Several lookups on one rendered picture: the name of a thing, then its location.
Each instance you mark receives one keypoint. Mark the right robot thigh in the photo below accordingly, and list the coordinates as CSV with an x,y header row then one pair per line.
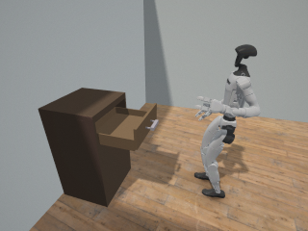
x,y
210,132

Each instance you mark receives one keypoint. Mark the drawer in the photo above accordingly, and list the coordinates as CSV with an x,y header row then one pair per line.
x,y
124,128

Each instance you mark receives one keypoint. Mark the left robot forearm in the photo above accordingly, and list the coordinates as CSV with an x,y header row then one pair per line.
x,y
240,112

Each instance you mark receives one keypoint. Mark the handle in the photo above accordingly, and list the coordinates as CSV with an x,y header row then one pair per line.
x,y
153,126

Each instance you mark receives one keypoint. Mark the robot right hand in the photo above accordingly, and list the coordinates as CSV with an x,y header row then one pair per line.
x,y
203,116

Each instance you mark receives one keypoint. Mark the robot left hand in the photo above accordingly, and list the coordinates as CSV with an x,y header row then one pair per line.
x,y
214,108

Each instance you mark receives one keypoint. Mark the robot left upper arm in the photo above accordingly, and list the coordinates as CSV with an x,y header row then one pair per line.
x,y
245,87

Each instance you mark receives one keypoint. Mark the cabinet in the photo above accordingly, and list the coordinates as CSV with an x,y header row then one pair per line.
x,y
87,170

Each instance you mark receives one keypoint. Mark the left robot shin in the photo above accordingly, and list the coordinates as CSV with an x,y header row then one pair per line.
x,y
213,175

